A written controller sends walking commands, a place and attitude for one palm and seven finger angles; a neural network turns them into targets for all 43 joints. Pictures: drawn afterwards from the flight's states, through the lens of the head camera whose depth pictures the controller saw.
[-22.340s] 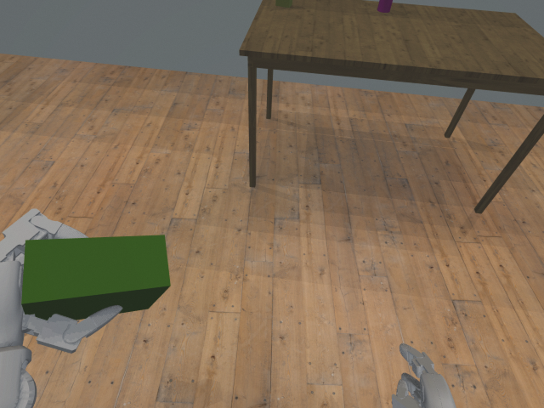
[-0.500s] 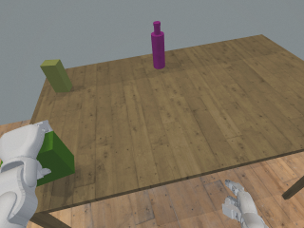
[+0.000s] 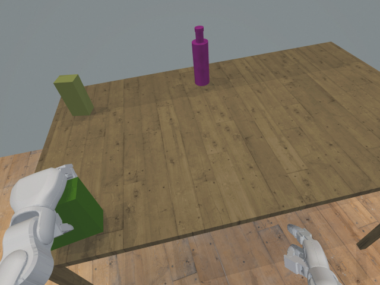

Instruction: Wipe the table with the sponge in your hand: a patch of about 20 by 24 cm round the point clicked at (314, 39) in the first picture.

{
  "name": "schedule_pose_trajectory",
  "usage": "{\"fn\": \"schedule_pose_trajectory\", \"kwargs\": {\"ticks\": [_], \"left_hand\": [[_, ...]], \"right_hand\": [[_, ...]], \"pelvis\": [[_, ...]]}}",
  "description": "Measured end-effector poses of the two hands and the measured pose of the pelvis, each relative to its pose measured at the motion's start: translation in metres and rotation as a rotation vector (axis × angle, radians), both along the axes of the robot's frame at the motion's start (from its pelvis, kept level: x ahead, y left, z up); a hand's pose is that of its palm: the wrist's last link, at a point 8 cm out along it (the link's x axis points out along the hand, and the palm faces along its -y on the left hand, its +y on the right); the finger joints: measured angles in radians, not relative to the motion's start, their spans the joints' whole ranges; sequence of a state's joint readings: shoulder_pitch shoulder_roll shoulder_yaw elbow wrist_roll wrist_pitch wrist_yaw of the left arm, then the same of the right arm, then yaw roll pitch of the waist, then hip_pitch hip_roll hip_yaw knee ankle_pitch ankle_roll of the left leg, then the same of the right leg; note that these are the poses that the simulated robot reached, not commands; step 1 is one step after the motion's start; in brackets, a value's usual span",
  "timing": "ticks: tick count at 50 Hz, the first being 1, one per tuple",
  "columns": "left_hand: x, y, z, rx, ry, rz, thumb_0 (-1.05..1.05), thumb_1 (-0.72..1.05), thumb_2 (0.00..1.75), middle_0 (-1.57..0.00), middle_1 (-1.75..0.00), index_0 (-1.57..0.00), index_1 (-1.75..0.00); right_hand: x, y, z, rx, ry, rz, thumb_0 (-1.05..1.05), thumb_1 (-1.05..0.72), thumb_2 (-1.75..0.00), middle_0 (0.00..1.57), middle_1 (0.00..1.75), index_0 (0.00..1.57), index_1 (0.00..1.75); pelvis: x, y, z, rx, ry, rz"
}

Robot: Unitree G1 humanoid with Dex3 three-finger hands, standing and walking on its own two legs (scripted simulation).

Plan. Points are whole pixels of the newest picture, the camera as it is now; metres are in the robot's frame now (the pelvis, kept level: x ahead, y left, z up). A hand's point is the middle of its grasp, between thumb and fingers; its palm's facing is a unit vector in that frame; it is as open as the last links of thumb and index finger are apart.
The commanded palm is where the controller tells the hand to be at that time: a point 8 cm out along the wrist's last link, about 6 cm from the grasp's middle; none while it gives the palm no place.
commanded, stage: lower the sponge onto the table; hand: left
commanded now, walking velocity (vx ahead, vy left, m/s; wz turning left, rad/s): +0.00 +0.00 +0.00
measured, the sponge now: (69, 219) +0.21 +0.31 +0.03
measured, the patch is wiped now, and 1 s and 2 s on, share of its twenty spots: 0.00 0.00 0.25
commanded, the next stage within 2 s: wipe forward along the first lane in 1.08 s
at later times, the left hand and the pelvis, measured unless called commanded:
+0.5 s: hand (67, 216) +0.21 +0.29 +0.06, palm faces -0.15 -0.12 -0.98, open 10.0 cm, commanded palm +0.19 +0.29 +0.14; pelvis +0.00 +0.00 +0.00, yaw +0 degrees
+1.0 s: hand (70, 211) +0.22 +0.29 +0.06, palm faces -0.03 -0.07 -1.00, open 10.0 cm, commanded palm +0.19 +0.29 +0.12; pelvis +0.00 +0.00 +0.00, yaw -1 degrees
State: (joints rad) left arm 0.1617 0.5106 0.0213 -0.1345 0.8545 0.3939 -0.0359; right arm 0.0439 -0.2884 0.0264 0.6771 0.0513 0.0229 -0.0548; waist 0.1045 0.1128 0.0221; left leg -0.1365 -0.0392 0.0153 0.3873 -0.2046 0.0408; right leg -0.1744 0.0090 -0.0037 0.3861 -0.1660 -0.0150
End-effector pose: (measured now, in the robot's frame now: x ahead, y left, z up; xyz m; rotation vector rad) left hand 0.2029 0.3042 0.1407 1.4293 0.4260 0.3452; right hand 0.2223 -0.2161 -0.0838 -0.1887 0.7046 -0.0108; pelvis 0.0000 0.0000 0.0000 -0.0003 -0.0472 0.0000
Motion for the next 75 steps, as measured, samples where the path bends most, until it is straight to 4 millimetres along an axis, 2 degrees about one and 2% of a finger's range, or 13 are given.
{"fn": "schedule_pose_trajectory", "kwargs": {"ticks": [4, 8, 11, 14, 19, 26, 31, 36, 39, 44, 50, 61, 75], "left_hand": [[-0.003, -0.027, -0.022, -0.035, 0.089, -0.153, 0.00, -0.49, 1.03, -0.72, -1.34, -0.75, -1.34], [-0.004, -0.041, -0.013, 0.037, 0.005, -0.283, 0.00, -0.49, 1.03, -0.73, -1.34, -0.75, -1.33], [-0.001, -0.031, 0.003, 0.080, -0.091, -0.252, 0.00, -0.49, 1.03, -0.73, -1.34, -0.75, -1.33], [0.003, -0.012, 0.014, 0.092, -0.145, -0.138, 0.00, -0.49, 1.04, -0.73, -1.34, -0.75, -1.33], [0.004, 0.007, 0.010, 0.055, -0.060, 0.013, 0.00, -0.49, 1.04, -0.72, -1.34, -0.75, -1.34], [-0.009, -0.017, -0.025, -0.011, 0.114, -0.144, 0.00, -0.49, 1.04, -0.72, -1.34, -0.75, -1.34], [-0.013, -0.020, -0.015, 0.054, 0.003, -0.235, 0.00, -0.49, 1.04, -0.73, -1.34, -0.75, -1.33], [-0.010, -0.003, -0.008, 0.064, -0.077, -0.129, 0.00, -0.49, 1.04, -0.73, -1.34, -0.75, -1.33], [-0.008, 0.001, -0.013, 0.039, -0.056, -0.072, 0.00, -0.49, 1.04, -0.72, -1.34, -0.75, -1.33], [-0.005, -0.010, -0.028, 0.018, 0.026, -0.098, 0.00, -0.49, 1.04, -0.72, -1.34, -0.74, -1.34], [-0.004, -0.017, -0.023, 0.035, -0.006, -0.167, 0.00, -0.49, 1.04, -0.72, -1.34, -0.74, -1.34], [-0.011, -0.016, -0.028, 0.036, -0.027, -0.121, 0.00, -0.49, 1.04, -0.71, -1.35, -0.74, -1.34], [0.022, -0.007, -0.028, 0.061, 0.026, -0.092, 0.00, -0.51, 1.05, -0.73, -1.33, -0.76, -1.32]], "right_hand": [[-0.001, 0.002, 0.000, -0.029, -0.005, 0.017, 0.02, -0.90, -0.90, 0.20, 0.30, 0.22, 0.32], [-0.002, 0.007, 0.002, -0.045, -0.004, 0.024, 0.02, -0.90, -0.90, 0.20, 0.30, 0.21, 0.31], [-0.003, 0.009, 0.002, -0.027, 0.002, 0.014, 0.02, -0.90, -0.90, 0.20, 0.30, 0.20, 0.30], [-0.003, 0.008, 0.002, -0.007, 0.006, 0.007, 0.02, -0.90, -0.90, 0.20, 0.30, 0.20, 0.30], [-0.002, 0.004, 0.001, 0.009, 0.006, 0.009, 0.02, -0.90, -0.90, 0.20, 0.30, 0.23, 0.32], [-0.002, -0.001, 0.001, -0.032, -0.007, 0.015, 0.02, -0.90, -0.90, 0.20, 0.30, 0.23, 0.31], [-0.002, 0.001, 0.003, -0.059, -0.004, 0.016, 0.02, -0.90, -0.90, 0.20, 0.30, 0.21, 0.31], [-0.001, 0.003, 0.001, -0.032, 0.003, 0.000, 0.02, -0.90, -0.90, 0.20, 0.30, 0.21, 0.30], [0.000, 0.003, 0.001, -0.020, 0.002, -0.007, 0.02, -0.90, -0.90, 0.20, 0.30, 0.21, 0.30], [-0.001, 0.003, 0.001, -0.021, 0.000, -0.007, 0.02, -0.90, -0.90, 0.20, 0.30, 0.21, 0.30], [-0.001, 0.004, 0.002, -0.025, -0.003, -0.003, 0.02, -0.90, -0.90, 0.20, 0.30, 0.20, 0.30], [0.000, 0.002, 0.002, -0.018, 0.010, 0.000, 0.02, -0.90, -0.90, 0.20, 0.30, 0.21, 0.30], [-0.010, -0.006, -0.008, -0.019, 0.044, -0.021, 0.01, -0.90, -0.90, 0.20, 0.30, 0.20, 0.30]], "pelvis": [[-0.001, 0.001, -0.001, 0.001, -0.003, 0.002], [0.000, -0.002, -0.001, 0.000, -0.013, -0.006], [0.000, -0.005, 0.000, -0.002, -0.019, -0.014], [-0.001, -0.006, 0.000, -0.002, -0.018, -0.016], [-0.002, -0.006, 0.000, 0.001, -0.009, -0.009], [-0.001, -0.004, -0.001, -0.001, -0.004, -0.003], [0.000, -0.005, -0.001, -0.007, -0.007, -0.009], [0.000, -0.004, -0.001, -0.007, 0.004, -0.010], [-0.001, -0.002, -0.001, -0.005, 0.011, -0.007], [0.000, 0.000, -0.001, -0.003, 0.015, -0.006], [0.001, 0.000, -0.001, -0.004, 0.012, -0.013], [0.001, -0.001, -0.001, -0.004, 0.017, -0.014], [-0.005, -0.010, -0.002, 0.000, 0.046, 0.000]]}}
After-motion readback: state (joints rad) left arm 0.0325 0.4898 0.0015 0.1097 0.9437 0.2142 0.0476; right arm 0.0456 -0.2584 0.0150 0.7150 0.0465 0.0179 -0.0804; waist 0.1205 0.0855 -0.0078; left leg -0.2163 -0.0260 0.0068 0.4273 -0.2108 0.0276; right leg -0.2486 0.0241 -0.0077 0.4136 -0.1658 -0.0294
